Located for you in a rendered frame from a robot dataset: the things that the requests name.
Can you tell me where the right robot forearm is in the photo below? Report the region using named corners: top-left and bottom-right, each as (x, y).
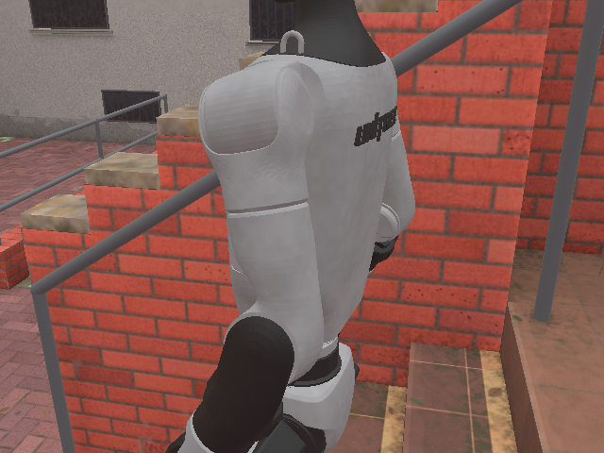
top-left (368, 235), bottom-right (399, 275)

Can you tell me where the left robot forearm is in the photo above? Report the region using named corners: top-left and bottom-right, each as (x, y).
top-left (165, 316), bottom-right (294, 453)

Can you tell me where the robot right upper arm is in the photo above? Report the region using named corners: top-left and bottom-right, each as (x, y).
top-left (376, 52), bottom-right (415, 243)

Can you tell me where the robot torso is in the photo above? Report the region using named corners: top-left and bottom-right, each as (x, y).
top-left (226, 30), bottom-right (397, 453)

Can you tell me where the robot left thigh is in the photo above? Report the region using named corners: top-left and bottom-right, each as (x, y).
top-left (248, 420), bottom-right (307, 453)

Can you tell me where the robot left upper arm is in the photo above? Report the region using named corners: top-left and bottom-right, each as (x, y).
top-left (198, 59), bottom-right (324, 385)

